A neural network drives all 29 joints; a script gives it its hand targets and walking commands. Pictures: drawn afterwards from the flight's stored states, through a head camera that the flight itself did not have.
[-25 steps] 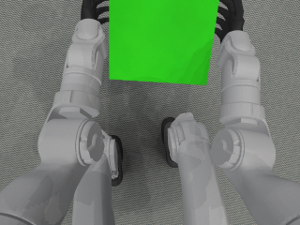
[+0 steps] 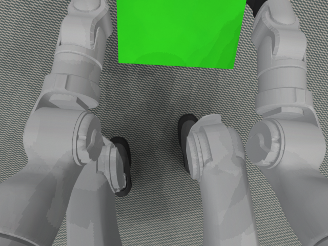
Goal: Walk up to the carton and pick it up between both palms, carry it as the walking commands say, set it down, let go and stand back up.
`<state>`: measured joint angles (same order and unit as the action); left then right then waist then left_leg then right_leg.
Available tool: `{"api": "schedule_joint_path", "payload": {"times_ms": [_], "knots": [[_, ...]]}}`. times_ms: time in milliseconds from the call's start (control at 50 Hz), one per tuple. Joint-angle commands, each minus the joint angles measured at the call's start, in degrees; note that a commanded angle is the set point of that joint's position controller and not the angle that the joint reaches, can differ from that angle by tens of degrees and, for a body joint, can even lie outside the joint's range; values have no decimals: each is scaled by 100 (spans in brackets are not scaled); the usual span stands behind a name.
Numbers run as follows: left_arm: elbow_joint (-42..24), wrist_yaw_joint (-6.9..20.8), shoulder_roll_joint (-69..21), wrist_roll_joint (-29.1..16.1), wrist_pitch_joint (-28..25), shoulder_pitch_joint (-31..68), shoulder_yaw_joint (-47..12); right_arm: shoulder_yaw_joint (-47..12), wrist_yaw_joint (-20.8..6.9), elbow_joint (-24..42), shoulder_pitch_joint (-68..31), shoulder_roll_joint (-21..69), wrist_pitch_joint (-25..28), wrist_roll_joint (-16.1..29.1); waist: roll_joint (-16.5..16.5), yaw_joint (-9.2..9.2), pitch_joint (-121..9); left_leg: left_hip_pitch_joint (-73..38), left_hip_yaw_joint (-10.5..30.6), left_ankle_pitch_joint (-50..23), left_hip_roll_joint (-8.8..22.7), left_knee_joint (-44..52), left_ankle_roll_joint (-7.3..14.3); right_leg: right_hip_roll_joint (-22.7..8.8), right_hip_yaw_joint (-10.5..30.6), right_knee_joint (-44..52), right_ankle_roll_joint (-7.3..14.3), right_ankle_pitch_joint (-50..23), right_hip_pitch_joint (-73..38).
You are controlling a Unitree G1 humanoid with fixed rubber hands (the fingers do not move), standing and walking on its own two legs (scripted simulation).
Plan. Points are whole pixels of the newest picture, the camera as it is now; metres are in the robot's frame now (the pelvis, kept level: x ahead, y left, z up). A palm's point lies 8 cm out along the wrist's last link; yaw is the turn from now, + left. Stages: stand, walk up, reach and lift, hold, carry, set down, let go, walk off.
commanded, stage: set down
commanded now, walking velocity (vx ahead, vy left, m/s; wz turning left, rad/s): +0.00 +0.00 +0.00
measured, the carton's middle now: (175, 11) +0.53 -0.12 -0.25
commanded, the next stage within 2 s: none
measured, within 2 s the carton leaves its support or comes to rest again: rests again in 1.80 s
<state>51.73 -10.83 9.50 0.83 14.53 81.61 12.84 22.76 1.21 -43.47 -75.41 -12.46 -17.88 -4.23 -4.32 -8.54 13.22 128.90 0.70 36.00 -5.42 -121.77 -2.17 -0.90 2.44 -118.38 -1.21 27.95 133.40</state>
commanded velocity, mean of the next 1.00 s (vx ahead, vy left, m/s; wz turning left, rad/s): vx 0.00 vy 0.00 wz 0.00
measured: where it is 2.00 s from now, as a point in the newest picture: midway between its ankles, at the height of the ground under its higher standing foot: (156, 164)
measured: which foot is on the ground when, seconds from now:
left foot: down 0.00-1.00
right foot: down 0.00-1.00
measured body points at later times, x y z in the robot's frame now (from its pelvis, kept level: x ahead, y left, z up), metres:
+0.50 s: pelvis -0.01 +0.00 -0.01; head +0.36 -0.05 +0.25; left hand +0.58 +0.02 -0.17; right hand +0.51 -0.28 -0.17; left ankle +0.09 +0.12 -0.36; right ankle +0.12 -0.13 -0.36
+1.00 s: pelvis +0.00 +0.00 -0.02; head +0.37 -0.04 +0.24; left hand +0.59 +0.02 -0.18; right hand +0.52 -0.28 -0.17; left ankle +0.09 +0.12 -0.36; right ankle +0.12 -0.13 -0.36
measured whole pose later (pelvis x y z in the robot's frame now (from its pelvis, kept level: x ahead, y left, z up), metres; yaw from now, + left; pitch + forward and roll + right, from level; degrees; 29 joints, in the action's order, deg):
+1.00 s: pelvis +0.00 +0.00 -0.02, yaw +0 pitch +41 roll +0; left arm 54.0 -6.8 8.2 6.1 12.2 84.8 17.1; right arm 27.5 -3.4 -49.3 -77.9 -14.7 -14.4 -5.0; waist -3.1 -8.6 16.1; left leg 129.5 1.9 37.4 -6.6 -125.9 -2.5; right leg -1.5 1.5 -122.0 -1.2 29.6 133.2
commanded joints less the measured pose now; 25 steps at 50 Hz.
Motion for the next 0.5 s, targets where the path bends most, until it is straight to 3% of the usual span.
{"api": "schedule_joint_path", "payload": {"times_ms": [0,60,240,480], "knots": [[-748,1533,-5312,-635,-245,3415,-2187,-2590,-1570,722,-3671,4857,298,918,-29,-466,-7953,-2871,-513,-1851,-593,890,164,512,-728,573,-135,-2719,-5107],[-590,1549,-5321,-574,-256,3340,-2066,-2569,-1579,663,-3755,4858,328,917,-8,-391,-7588,-2634,-520,-1738,-594,873,181,525,-696,569,-133,-2605,-4961],[-142,1641,-5159,-482,-250,3416,-1772,-2140,-1625,104,-3617,4659,304,602,-123,-535,-6551,-2161,-487,-1060,-586,875,191,502,-683,604,-51,-1887,-4460],[156,1667,-5106,-218,-201,3081,-1523,-1955,-1765,-113,-3516,4597,303,595,-208,-391,-5994,-2092,-479,-1067,-554,790,206,520,-668,514,-43,-1746,-4063]]}}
